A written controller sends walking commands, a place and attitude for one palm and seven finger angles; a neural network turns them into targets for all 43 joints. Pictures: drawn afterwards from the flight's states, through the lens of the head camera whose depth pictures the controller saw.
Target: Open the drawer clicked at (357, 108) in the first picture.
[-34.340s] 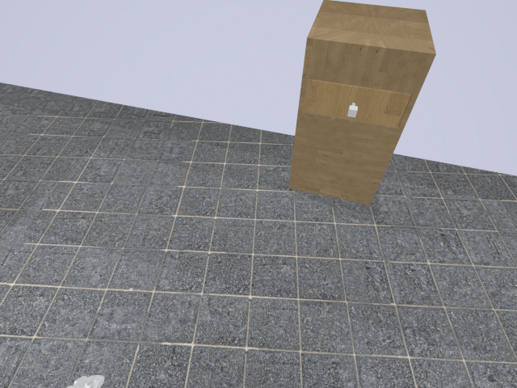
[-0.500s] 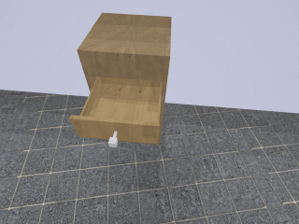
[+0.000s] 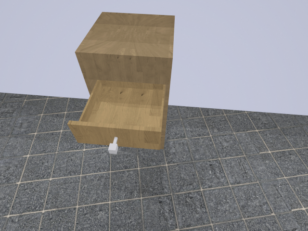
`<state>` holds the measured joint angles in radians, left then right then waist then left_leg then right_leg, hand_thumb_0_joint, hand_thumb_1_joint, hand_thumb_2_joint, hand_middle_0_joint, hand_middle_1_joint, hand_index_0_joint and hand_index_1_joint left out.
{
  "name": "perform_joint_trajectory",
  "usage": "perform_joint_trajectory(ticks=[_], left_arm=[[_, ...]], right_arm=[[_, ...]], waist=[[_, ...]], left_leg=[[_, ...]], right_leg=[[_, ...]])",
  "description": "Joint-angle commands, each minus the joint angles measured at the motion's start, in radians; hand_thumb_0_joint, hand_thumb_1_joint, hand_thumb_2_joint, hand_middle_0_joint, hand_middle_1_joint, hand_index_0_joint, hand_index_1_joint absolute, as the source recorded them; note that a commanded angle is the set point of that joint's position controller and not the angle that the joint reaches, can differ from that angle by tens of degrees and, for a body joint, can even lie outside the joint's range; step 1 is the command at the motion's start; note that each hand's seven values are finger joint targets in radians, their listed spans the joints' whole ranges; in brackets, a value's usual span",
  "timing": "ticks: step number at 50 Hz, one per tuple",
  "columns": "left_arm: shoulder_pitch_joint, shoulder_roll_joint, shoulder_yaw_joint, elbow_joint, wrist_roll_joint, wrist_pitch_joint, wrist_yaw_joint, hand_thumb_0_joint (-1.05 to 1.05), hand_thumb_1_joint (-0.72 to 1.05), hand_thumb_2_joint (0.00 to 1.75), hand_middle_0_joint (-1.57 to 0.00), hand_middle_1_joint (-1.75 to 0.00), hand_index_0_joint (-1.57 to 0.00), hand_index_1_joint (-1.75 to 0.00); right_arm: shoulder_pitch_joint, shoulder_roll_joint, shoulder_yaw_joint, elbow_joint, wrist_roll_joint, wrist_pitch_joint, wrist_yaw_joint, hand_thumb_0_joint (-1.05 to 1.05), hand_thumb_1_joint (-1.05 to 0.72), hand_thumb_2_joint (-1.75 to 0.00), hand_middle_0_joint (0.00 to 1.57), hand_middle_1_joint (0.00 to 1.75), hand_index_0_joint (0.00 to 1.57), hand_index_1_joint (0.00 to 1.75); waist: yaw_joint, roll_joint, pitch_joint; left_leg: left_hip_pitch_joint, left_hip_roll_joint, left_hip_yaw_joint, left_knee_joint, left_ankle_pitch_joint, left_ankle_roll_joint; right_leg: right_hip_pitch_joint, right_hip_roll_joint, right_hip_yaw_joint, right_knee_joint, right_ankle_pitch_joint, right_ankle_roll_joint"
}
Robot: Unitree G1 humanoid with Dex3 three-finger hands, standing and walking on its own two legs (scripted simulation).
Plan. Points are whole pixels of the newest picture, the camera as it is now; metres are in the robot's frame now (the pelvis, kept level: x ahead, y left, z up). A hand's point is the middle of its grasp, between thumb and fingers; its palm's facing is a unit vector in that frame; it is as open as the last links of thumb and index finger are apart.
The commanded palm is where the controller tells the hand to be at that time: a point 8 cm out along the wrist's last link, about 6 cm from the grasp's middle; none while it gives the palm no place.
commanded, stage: stand and wait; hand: left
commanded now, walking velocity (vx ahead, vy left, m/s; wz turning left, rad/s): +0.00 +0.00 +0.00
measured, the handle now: (114, 145) +0.47 +0.20 -0.21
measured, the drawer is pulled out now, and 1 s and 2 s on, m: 0.29 0.29 0.29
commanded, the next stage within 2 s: none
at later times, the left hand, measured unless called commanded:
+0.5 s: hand out of the picture -0.01 +0.15 -0.18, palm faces +0.04 -0.98 -0.17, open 7.4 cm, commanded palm none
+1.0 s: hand out of the picture -0.01 +0.14 -0.18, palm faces +0.04 -0.98 -0.17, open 7.4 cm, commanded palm none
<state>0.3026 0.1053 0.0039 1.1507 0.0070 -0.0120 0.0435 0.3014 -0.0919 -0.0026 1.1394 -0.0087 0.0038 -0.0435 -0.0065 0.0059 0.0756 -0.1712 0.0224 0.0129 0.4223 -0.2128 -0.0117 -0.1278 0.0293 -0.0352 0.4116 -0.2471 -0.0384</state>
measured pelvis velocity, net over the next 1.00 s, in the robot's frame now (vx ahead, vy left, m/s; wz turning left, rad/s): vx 0.01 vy -0.01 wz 0.00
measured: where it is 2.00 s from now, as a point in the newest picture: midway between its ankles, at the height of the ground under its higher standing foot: outside the picture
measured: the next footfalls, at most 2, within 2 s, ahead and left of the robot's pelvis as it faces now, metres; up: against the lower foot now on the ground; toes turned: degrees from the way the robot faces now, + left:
none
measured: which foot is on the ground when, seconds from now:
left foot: down 0.00-1.00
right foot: down 0.00-1.00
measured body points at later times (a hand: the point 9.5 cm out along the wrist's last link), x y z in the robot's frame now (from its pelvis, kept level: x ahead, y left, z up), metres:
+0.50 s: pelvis +0.01 -0.01 +0.00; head +0.03 -0.01 +0.45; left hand -0.01 +0.20 -0.16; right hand -0.02 -0.21 -0.17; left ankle +0.01 +0.13 -0.74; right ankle -0.01 -0.09 -0.74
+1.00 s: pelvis +0.01 -0.01 +0.00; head +0.03 -0.02 +0.45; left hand -0.01 +0.19 -0.16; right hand -0.02 -0.21 -0.17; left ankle +0.01 +0.13 -0.74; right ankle -0.01 -0.09 -0.74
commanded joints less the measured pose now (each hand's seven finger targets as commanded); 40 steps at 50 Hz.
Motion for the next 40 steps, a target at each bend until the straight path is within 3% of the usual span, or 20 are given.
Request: perform_joint_trajectory(ticks=[1, 40], left_arm=[[0.098, 0.09, 0.019, -0.012, -0.001, -0.003, 0.002, 0.0, 0.9, 0.9, -0.2, -0.3, -0.2, -0.3], [0.097, 0.098, 0.02, -0.007, -0.003, -0.006, 0.004, 0.0, 0.9, 0.9, -0.2, -0.3, -0.2, -0.3]], right_arm=[[0.094, -0.074, -0.016, -0.006, 0.001, -0.007, -0.009, 0.0, -0.9, -0.9, 0.2, 0.3, 0.2, 0.3], [0.095, -0.08, -0.013, 0.004, 0.002, -0.004, -0.012, 0.0, -0.9, -0.9, 0.2, 0.3, 0.2, 0.3]], waist=[[0.003, 0.006, 0.03], [0.003, 0.005, 0.032]], left_leg=[[0.015, 0.067, -0.053, -0.062, 0.105, 0.043], [0.04, 0.07, -0.039, -0.059, 0.137, 0.034]], right_leg=[[-0.068, -0.105, 0.096, -0.105, 0.099, -0.013], [-0.038, -0.11, 0.094, -0.107, 0.182, -0.014]])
